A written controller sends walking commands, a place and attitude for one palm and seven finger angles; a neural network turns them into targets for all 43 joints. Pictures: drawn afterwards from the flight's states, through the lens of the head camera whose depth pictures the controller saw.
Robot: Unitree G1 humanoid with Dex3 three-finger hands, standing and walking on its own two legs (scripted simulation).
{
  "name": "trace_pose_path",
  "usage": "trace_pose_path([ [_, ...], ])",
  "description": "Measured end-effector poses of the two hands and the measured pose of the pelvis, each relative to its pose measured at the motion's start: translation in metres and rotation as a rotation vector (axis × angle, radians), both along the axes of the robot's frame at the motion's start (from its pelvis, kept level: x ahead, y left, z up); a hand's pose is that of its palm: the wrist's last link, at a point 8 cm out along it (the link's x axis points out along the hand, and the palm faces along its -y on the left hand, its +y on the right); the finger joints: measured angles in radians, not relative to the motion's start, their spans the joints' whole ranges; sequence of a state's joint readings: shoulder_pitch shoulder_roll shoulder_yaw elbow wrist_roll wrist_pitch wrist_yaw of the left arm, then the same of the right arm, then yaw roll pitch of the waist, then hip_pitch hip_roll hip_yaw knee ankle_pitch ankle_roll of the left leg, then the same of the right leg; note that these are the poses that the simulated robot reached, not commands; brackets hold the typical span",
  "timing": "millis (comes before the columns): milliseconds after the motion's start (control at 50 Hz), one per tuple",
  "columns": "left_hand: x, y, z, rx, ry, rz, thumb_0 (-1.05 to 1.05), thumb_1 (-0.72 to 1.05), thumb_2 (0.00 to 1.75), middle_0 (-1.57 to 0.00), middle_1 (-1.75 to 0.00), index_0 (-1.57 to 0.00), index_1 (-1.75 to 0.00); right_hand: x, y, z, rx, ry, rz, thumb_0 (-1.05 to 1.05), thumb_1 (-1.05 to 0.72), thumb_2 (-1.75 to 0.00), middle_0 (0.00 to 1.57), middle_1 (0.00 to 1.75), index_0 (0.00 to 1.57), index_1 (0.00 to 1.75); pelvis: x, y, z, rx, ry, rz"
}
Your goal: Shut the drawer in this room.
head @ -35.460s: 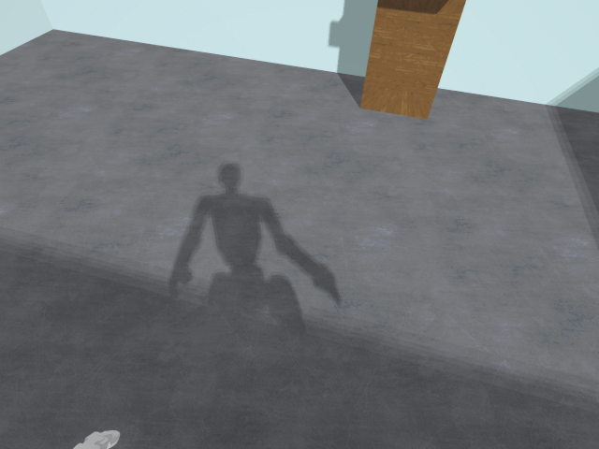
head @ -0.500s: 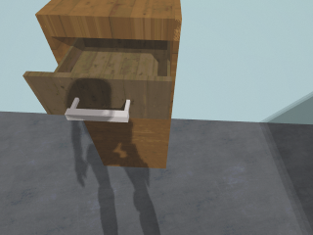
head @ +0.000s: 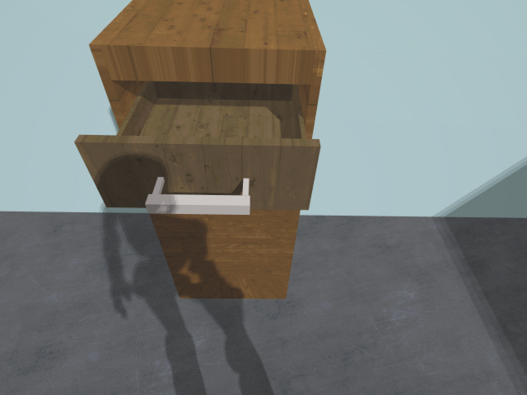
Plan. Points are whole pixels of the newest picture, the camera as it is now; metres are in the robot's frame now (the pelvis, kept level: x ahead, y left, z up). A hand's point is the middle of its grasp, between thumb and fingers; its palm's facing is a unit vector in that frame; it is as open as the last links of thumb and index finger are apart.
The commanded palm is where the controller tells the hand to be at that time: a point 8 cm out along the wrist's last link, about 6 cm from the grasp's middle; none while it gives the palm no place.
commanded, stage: look again from close up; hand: left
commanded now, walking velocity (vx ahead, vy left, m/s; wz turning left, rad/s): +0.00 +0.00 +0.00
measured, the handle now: (201, 194) +0.41 +0.14 +0.09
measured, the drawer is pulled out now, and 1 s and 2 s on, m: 0.20 0.20 0.20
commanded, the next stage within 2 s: raise the hand and make a fist in 0.08 s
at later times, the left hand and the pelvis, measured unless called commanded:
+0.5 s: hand (176, 336) +0.19 +0.14 +0.03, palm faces +0.04 -1.00 +0.01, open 6.5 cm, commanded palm +0.11 +0.20 -0.01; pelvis -0.03 -0.03 -0.03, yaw +0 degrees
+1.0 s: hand (179, 309) +0.22 +0.13 +0.05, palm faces +0.04 -1.00 -0.03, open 3.9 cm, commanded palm +0.16 +0.19 +0.07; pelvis +0.00 -0.05 -0.03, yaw +0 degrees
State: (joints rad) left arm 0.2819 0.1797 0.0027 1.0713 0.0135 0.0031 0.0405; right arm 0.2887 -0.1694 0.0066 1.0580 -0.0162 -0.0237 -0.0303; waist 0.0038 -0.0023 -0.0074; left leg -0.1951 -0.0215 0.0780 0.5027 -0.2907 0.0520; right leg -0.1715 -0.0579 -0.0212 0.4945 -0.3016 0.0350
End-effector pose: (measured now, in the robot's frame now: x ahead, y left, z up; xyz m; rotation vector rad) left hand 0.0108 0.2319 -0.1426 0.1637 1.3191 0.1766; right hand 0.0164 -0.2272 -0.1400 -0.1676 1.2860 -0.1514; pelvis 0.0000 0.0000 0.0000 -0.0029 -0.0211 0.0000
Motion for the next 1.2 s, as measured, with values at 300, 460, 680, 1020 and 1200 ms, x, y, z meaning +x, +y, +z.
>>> trace_pose_path([
  [300,0.075,0.005,0.077,0.072,-0.528,0.061,0.02,0.91,0.89,-0.22,-0.32,-0.21,-0.32,-0.012,-0.001,0.012,-0.017,-0.166,-0.018,0.03,-0.93,-0.9,0.21,0.3,0.2,0.3,-0.01,-0.001,-0.001,0.026,0.026,0.008],
  [460,0.168,-0.036,0.186,-0.076,-1.351,-0.11,0.01,0.91,0.89,-0.32,-0.43,-0.31,-0.43,0.088,-0.044,0.043,-0.067,-0.631,0.053,0.02,-0.92,-0.9,0.21,0.3,0.2,0.3,-0.027,-0.018,-0.023,0.014,0.099,0.009],
  [680,0.076,-0.029,0.132,-0.003,-1.178,0.002,0.02,0.9,0.89,-0.53,-0.66,-0.53,-0.66,0.185,-0.057,0.078,-0.097,-0.867,0.264,0.01,-0.91,-0.9,0.2,0.3,0.19,0.3,-0.03,-0.051,-0.051,-0.013,0.144,0.056],
  [1020,0.185,-0.038,0.205,-0.097,-1.239,-0.12,0.02,0.89,0.89,-0.87,-1.02,-0.87,-1.03,0.118,-0.046,0.027,0.022,-0.585,0.06,0.02,-0.9,-0.9,0.21,0.3,0.2,0.3,-0.002,-0.052,-0.027,0.015,0.118,-0.003],
  [1200,0.156,-0.035,0.238,-0.115,-1.383,-0.161,0.02,0.9,0.9,-1.04,-1.22,-1.04,-1.22,0.134,-0.049,0.05,-0.066,-0.653,0.126,0.02,-0.9,-0.9,0.2,0.3,0.2,0.3,0.004,-0.027,-0.023,-0.012,0.097,0.007],
])
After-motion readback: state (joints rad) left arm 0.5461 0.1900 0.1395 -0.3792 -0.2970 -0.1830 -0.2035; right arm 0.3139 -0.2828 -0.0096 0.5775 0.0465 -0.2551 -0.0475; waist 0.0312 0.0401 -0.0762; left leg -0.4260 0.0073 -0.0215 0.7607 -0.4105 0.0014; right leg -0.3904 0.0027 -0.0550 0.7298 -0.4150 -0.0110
